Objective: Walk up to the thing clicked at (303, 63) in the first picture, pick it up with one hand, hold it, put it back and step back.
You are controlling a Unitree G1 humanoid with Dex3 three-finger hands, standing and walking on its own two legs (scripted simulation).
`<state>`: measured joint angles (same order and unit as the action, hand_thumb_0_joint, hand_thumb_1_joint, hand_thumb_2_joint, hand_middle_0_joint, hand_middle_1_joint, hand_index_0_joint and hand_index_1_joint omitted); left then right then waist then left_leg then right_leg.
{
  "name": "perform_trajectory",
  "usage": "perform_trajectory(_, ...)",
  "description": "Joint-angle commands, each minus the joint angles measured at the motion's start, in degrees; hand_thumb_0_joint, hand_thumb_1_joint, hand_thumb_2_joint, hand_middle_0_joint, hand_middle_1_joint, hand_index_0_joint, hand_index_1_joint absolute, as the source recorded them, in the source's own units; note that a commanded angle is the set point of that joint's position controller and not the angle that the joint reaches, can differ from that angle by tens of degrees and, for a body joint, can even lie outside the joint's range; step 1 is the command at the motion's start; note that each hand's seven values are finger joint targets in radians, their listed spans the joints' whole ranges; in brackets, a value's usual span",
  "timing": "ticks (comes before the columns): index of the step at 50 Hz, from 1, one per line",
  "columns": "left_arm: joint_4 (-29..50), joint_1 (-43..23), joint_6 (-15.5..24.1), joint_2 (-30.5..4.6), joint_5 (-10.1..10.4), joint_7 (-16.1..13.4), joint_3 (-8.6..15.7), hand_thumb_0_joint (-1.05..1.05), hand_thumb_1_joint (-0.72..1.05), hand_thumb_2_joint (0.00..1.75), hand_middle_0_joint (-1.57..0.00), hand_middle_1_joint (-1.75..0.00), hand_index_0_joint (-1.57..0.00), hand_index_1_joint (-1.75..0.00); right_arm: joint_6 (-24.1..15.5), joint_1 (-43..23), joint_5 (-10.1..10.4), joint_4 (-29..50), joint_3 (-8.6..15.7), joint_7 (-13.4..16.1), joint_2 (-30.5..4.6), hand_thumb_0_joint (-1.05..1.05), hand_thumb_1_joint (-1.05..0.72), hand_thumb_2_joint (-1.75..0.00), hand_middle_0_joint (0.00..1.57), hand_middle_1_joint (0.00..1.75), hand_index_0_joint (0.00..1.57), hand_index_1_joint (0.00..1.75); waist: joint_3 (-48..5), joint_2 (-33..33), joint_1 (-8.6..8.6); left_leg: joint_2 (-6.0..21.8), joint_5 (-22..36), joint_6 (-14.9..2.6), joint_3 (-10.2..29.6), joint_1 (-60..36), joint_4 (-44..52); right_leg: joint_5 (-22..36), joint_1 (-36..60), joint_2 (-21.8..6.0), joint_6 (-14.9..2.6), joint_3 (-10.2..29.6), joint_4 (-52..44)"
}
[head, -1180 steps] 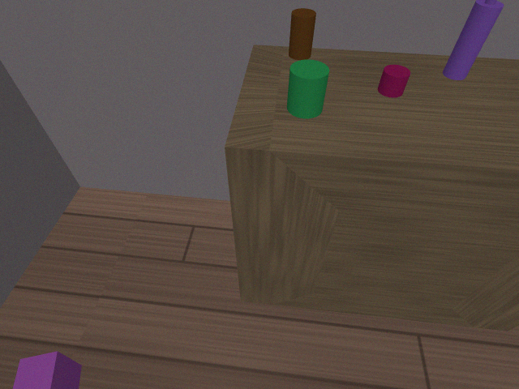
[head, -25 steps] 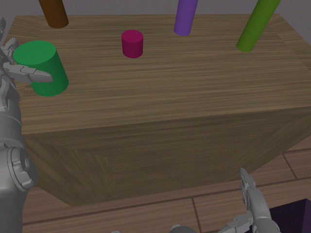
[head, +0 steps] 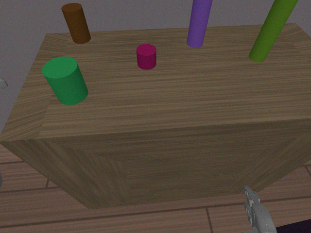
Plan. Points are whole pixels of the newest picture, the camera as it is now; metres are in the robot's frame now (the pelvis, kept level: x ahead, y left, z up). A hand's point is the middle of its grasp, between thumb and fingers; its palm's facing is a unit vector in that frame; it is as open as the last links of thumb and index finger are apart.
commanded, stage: sink last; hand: left
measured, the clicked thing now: (67, 81) +0.50 +0.22 +0.11
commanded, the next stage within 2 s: home in 0.92 s
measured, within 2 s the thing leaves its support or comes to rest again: neither
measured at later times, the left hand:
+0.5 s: hand out of the picture +0.23 +0.29 +0.22, palm faces +0.51 -0.76 -0.40, open 17.5 cm
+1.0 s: hand out of the picture +0.15 +0.23 +0.22, palm faces +0.49 -0.77 -0.40, open 17.6 cm
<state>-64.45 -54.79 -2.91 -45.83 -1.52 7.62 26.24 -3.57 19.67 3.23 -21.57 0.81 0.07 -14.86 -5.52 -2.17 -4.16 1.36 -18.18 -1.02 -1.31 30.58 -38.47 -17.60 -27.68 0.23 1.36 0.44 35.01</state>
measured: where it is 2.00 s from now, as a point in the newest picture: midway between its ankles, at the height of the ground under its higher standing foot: outside the picture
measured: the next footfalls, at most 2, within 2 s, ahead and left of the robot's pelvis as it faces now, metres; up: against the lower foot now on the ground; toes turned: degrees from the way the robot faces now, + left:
none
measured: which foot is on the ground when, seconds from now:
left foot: down 0.00-1.00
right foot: down 0.00-1.00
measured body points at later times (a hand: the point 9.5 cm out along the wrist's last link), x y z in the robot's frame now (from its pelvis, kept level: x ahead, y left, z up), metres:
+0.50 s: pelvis +0.00 -0.01 +0.01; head +0.00 -0.03 +0.46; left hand +0.20 +0.33 +0.24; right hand +0.16 -0.27 -0.08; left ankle +0.00 +0.10 -0.72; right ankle -0.01 -0.14 -0.72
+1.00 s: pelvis -0.03 -0.03 +0.01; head -0.04 -0.06 +0.46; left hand +0.12 +0.27 +0.24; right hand +0.15 -0.27 -0.06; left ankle +0.00 +0.10 -0.72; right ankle -0.01 -0.14 -0.72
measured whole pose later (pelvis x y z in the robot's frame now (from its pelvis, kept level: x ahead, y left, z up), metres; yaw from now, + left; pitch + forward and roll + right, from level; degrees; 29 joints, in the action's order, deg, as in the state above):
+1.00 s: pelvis -0.03 -0.03 +0.01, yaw +3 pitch -4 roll +0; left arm 20.4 20.8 19.0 -20.7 5.0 -0.9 24.5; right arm -8.1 18.0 2.3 -29.6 7.6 2.5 -12.3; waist 1.9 -3.2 4.0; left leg 0.4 -12.2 0.9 1.0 11.4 -28.0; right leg -15.4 -10.0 -0.6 -0.6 -2.1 29.8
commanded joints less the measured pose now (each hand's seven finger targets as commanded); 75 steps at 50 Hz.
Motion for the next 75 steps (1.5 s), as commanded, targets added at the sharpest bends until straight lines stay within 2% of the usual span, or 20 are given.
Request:
perform_trajectory(1, 21.77, -23.56, 6.45, -12.24, 0.89, -2.17, -3.61, 0.00, -0.61, 0.04, -0.07, -0.03, -0.05, -0.04, -4.53, -6.56, 0.50, 5.51, 2.32, 0.78, -5.09, 0.00, 0.53, -0.07, 0.05, 0.05, 0.05, 0.05, -25.34, -9.84, 2.49, 0.22, 24.64, 1.26, 1.11, -22.79, 3.81, 16.17, 4.90, 1.12, -2.45, -3.01, -3.90)
perform_trajectory(4, 31.69, -12.36, 7.35, -10.33, 1.64, -4.35, -3.28, 0.00, -0.61, 0.04, -0.07, -0.02, -0.05, -0.04, -5.30, -6.84, 0.16, 4.41, 6.07, 1.11, -8.88, 0.00, 0.53, -0.07, 0.05, 0.05, 0.05, 0.05, -24.21, -12.60, 4.01, 0.93, 23.80, 2.28, 1.34, -25.14, 5.62, 13.56, 4.67, 1.25, -3.28, -3.52, -4.98)
perform_trajectory(7, 37.48, -1.39, 7.86, -2.17, 2.47, -4.80, -6.57, 0.00, -0.61, 0.04, -0.07, -0.03, -0.05, -0.05, -5.52, -4.48, 0.09, -0.68, 3.75, 0.62, -5.52, 0.00, 0.52, -0.07, 0.05, 0.05, 0.05, 0.05, -16.78, -11.81, 3.61, 1.72, 25.58, 2.77, 1.93, -24.85, 6.37, 12.52, 3.28, 1.77, -3.28, -4.49, -5.83)
perform_trajectory(9, 46.14, 8.20, 8.57, -3.37, 3.26, -5.69, -3.47, 0.00, -0.60, 0.03, -0.07, -0.04, -0.06, -0.05, -5.62, -3.58, 0.19, -1.02, 7.46, 0.88, -8.93, 0.00, 0.52, -0.07, 0.05, 0.05, 0.05, 0.05, -15.64, -9.39, 4.39, 2.12, 27.22, 2.79, 2.65, -24.63, 6.90, 13.01, 4.75, 1.79, -3.20, -4.85, -6.14)
perform_trajectory(11, 56.35, 16.35, 8.85, -3.57, 4.25, -5.93, -0.93, 0.00, -0.56, 0.02, -0.06, -0.04, -0.06, -0.04, -4.97, -2.36, 0.51, -2.32, 6.23, 0.12, -6.85, 0.00, 0.54, -0.06, 0.05, 0.05, 0.05, 0.05, -13.28, -8.58, 5.96, 1.28, 26.43, 2.41, 1.95, -22.16, 7.49, 14.46, 7.55, 1.61, -3.12, -4.92, -6.34)
perform_trajectory(17, 78.64, 38.71, 10.81, -4.86, 6.44, -8.15, 8.89, 0.00, -0.53, 0.00, -0.05, -0.04, -0.06, -0.03, -2.44, 0.27, 0.85, 0.22, 11.52, 1.01, -9.36, 0.00, 0.55, -0.05, 0.05, 0.05, 0.05, 0.05, -7.55, -1.86, 6.56, -0.68, 21.91, 0.97, 0.02, -19.15, 9.20, 17.38, 14.47, 0.69, -2.09, -3.99, -7.09)
perform_trajectory(20, 87.79, 45.15, 12.54, -0.63, 6.99, -9.30, 9.30, 0.00, -0.54, 0.01, -0.06, -0.04, -0.06, -0.04, -1.87, -4.65, 0.35, 2.58, 11.35, 1.87, -8.04, 0.00, 0.54, -0.05, 0.05, 0.05, 0.05, 0.05, -6.69, -1.62, 8.01, -1.09, 18.52, 0.65, -0.47, -18.92, 10.23, 15.51, 15.65, -0.06, -1.98, -3.08, -7.29)
perform_trajectory(23, 89.87, 51.63, 13.93, 7.52, 6.94, -9.78, 4.35, 0.00, -0.55, 0.02, -0.06, -0.05, -0.06, -0.05, -2.10, -6.87, -0.07, 1.83, 7.91, 2.15, -3.89, 0.00, 0.53, -0.06, 0.06, 0.05, 0.05, 0.05, -2.51, -2.00, 7.54, -1.43, 14.97, 0.41, -0.75, -18.22, 10.96, 12.61, 14.53, -0.51, -1.85, -2.52, -8.00)
perform_trajectory(27, 93.53, 59.08, 15.93, 13.15, 6.67, -10.02, 0.68, 0.00, -0.54, 0.02, -0.06, -0.05, -0.06, -0.05, -3.13, -8.82, -0.66, -0.07, 8.01, 3.01, -4.22, 0.00, 0.53, -0.06, 0.06, 0.05, 0.05, 0.05, 0.21, -2.64, 7.42, -1.58, 9.01, 0.25, -0.64, -18.45, 12.36, 6.99, 13.20, -0.53, -2.06, -2.38, -8.92)
perform_trajectory(33, 101.99, 72.85, 19.95, 10.71, 6.95, -10.11, 4.40, 0.00, -0.52, 0.02, -0.05, -0.05, -0.05, -0.04, -4.82, -4.85, -0.79, 0.03, 12.60, 3.83, -8.62, 0.00, 0.54, -0.05, 0.06, 0.05, 0.05, 0.05, 1.05, 1.38, 7.36, -2.34, 7.44, -0.38, -0.83, -19.71, 12.59, 5.39, 14.13, -0.85, -1.51, -2.78, -10.87)
perform_trajectory(38, 101.58, 69.67, 22.24, 9.75, 7.02, -10.16, 7.02, 0.00, -0.55, 0.04, -0.05, -0.05, -0.05, -0.05, -5.32, -3.28, -1.13, -2.00, 10.31, 3.58, -3.63, 0.00, 0.52, -0.06, 0.06, 0.05, 0.05, 0.05, 6.06, 2.55, 6.74, -2.69, 5.12, -0.68, -0.89, -18.49, 13.41, 3.76, 12.60, -1.74, -0.58, -1.69, -12.77)
perform_trajectory(42, 91.63, 68.89, 23.00, 13.14, 7.20, -9.49, 4.75, 0.00, -0.57, 0.05, -0.06, -0.05, -0.05, -0.06, -6.34, -7.88, -1.12, 0.06, 8.63, 3.43, -3.05, 0.00, 0.52, -0.06, 0.06, 0.05, 0.05, 0.05, 10.92, 3.95, 7.20, -2.82, -0.44, -0.54, -0.32, -16.72, 14.81, -5.26, 10.76, -2.41, -0.59, -0.39, -15.65)
perform_trajectory(47, 95.99, 69.80, 25.82, 13.84, 6.75, -9.14, 2.94, 0.00, -0.57, 0.04, -0.06, -0.06, -0.06, -0.07, -8.55, -8.40, -0.86, 3.62, 8.39, 2.93, -4.17, 0.00, 0.50, -0.06, 0.06, 0.05, 0.05, 0.05, 5.58, 2.51, 8.18, -2.68, 2.70, -0.36, -0.10, -20.05, 15.84, -1.39, 14.60, -1.85, -1.01, -1.85, -14.52)
perform_trajectory(52, 95.38, 69.63, 26.83, 8.10, 6.42, -10.43, 9.44, 0.00, -0.54, 0.07, -0.05, -0.06, -0.05, -0.06, -8.56, -5.86, -1.14, 0.80, 11.83, 3.11, -6.40, 0.00, 0.39, -0.15, 0.12, 0.13, 0.12, 0.13, 4.20, -0.49, 9.25, -2.93, 4.69, -0.05, -0.39, -19.83, 16.49, 1.90, 17.47, -1.40, -1.60, -2.42, -14.00)
perform_trajectory(60, 85.74, 68.94, 26.54, 18.13, 6.70, -9.06, -1.45, 0.00, -0.58, 0.05, -0.05, -0.06, -0.05, -0.05, -8.45, -13.11, -0.75, -0.37, 0.56, 2.01, 3.06, 0.00, -0.25, -0.55, 0.14, 0.20, 0.14, 0.20, 8.87, 0.54, 9.14, -2.28, 1.38, -0.33, -0.16, -17.35, 18.13, -1.09, 15.42, -1.15, -1.50, -2.83, -14.96)
perform_trajectory(63, 83.65, 74.88, 25.79, 19.81, 6.13, -8.68, -4.91, 0.00, -0.58, 0.04, -0.05, -0.05, -0.05, -0.05, -8.21, -10.14, -1.01, -3.25, 3.63, 2.32, -1.41, 0.00, -0.38, -0.60, 0.15, 0.21, 0.15, 0.21, 7.36, 0.85, 8.29, -2.04, 3.66, -0.32, -0.06, -18.77, 18.14, 1.51, 15.77, -0.60, -1.63, -3.31, -14.13)
perform_trajectory(67, 84.07, 78.88, 24.20, 18.91, 5.18, -9.01, -4.70, 0.00, -0.57, 0.05, -0.05, -0.06, -0.05, -0.05, -8.20, -6.38, -1.71, -3.62, 9.88, 2.82, -8.30, 0.00, -0.61, -0.74, 0.17, 0.25, 0.17, 0.25, 0.31, 0.24, 6.34, -1.34, 10.93, 0.19, 0.45, -23.65, 16.92, 9.37, 18.23, 0.14, -1.69, -3.94, -12.33)
perform_trajectory(71, 84.06, 78.24, 22.27, 19.87, 4.30, -9.93, -7.55, 0.00, -0.61, 0.02, -0.04, -0.04, -0.04, -0.04, -7.75, -10.30, -2.33, -4.41, 8.52, 3.20, -5.57, 0.00, -0.68, -0.78, 0.18, 0.26, 0.18, 0.26, -3.00, -1.10, 6.17, -1.36, 18.77, 0.55, 0.71, -25.78, 15.85, 15.94, 19.81, 0.09, -1.80, -3.78, -11.59)
perform_trajectory(74, 73.73, 78.54, 19.82, 27.89, 3.38, -9.79, -16.84, 0.00, -0.61, 0.00, -0.04, -0.04, -0.04, -0.04, -7.38, -15.34, -2.07, -7.28, 1.84, 3.00, 2.31, 0.00, -0.70, -0.79, 0.18, 0.27, 0.18, 0.27, 4.82, 0.01, 5.87, -1.14, 13.19, 0.27, 0.66, -22.03, 17.41, 10.83, 16.31, 0.00, -1.95, -3.52, -12.51)
perform_trajectory(75, 74.37, 75.59, 19.86, 26.48, 3.39, -10.18, -15.94, 0.00, -0.61, 0.00, -0.04, -0.04, -0.04, -0.03, -7.52, -16.72, -2.20, -6.13, 2.95, 3.35, 0.84, 0.00, -0.76, -0.82, 0.19, 0.28, 0.19, 0.28, 4.33, 0.30, 5.52, -0.83, 11.56, 0.28, 0.89, -21.65, 17.62, 9.48, 16.50, 0.07, -1.79, -3.70, -12.72)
